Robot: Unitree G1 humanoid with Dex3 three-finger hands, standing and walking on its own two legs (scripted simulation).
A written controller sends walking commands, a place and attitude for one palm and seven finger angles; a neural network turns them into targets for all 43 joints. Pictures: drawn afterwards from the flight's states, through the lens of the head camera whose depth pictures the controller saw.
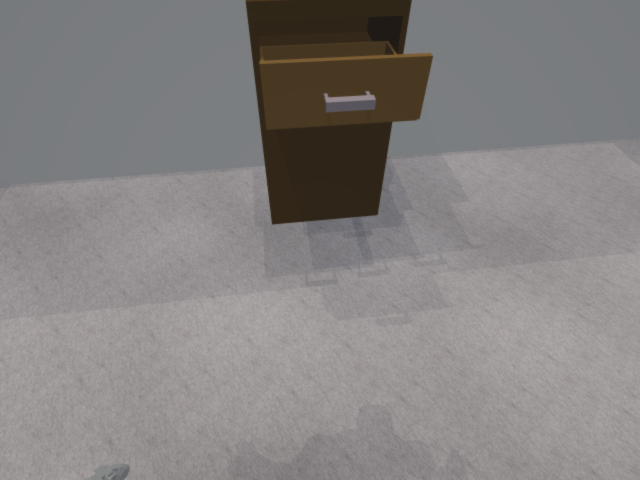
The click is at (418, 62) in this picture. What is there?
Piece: drawer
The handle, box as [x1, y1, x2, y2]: [324, 91, 375, 111]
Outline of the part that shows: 375,98 368,91 365,91 365,94 361,96 328,97 327,94 324,93 325,110 341,111 374,109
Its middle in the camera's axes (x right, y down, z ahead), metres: +0.07 -0.37 +1.02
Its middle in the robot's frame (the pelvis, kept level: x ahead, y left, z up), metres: +1.01 -0.02 -0.01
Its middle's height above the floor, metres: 0.76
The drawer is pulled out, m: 0.30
